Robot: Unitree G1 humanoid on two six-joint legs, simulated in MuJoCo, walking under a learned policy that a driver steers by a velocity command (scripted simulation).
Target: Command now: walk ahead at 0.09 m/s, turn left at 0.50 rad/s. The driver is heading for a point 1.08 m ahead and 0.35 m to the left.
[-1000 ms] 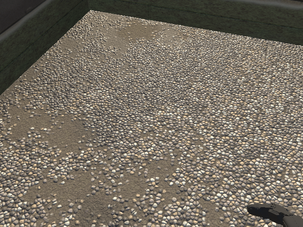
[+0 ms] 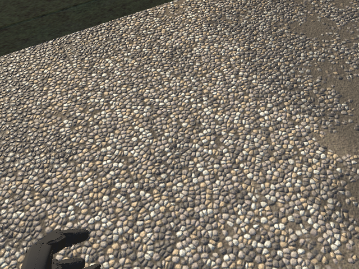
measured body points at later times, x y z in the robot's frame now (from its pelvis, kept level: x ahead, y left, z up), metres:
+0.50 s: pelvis +0.06 +0.02 +0.00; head +0.10 +0.05 +0.45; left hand +0.06 +0.34 -0.10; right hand +0.35 -0.13 -0.07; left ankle +0.03 +0.15 -0.72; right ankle +0.08 -0.12 -0.73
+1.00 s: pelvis +0.09 +0.05 +0.00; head +0.12 +0.05 +0.45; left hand +0.03 +0.34 -0.10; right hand +0.40 -0.03 -0.09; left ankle +0.01 +0.13 -0.71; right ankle +0.17 -0.04 -0.73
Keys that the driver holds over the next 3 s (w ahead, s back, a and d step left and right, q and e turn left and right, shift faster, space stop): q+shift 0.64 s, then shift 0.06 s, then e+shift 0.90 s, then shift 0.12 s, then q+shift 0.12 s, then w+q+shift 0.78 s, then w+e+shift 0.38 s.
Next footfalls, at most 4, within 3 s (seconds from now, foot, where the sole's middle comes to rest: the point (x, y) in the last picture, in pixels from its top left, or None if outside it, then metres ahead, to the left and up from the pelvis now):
0.06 right None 0.12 -0.11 -0.77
0.52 left None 0.06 0.17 -0.77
0.90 right None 0.21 -0.01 -0.77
1.24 left None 0.06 0.17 -0.77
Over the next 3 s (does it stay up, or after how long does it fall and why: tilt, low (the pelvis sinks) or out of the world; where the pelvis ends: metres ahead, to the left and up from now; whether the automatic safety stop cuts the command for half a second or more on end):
stays up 0.76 0.40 -0.01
